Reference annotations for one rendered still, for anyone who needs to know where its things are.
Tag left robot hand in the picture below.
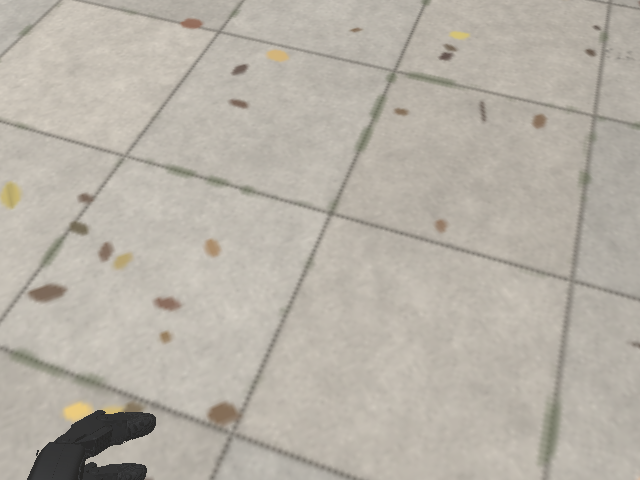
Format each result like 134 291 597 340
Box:
27 410 156 480

